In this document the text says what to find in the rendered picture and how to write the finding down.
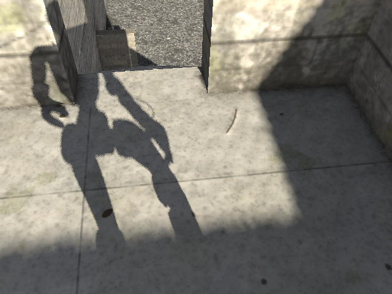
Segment stairs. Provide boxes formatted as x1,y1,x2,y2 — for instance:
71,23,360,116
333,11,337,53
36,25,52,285
89,65,194,74

